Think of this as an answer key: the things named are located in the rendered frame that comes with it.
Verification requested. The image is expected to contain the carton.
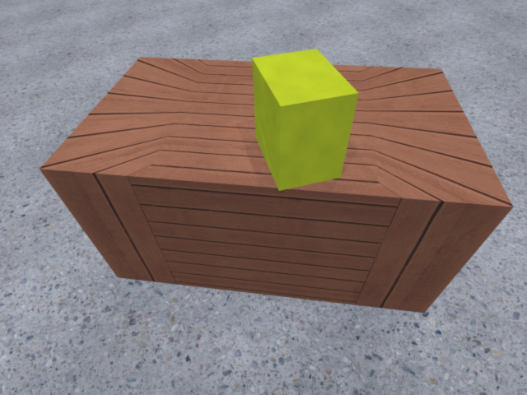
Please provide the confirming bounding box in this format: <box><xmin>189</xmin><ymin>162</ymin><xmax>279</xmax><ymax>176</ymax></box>
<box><xmin>252</xmin><ymin>49</ymin><xmax>359</xmax><ymax>191</ymax></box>

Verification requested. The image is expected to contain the pedestal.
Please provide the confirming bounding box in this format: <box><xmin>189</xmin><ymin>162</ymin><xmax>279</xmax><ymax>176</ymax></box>
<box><xmin>40</xmin><ymin>57</ymin><xmax>513</xmax><ymax>313</ymax></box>

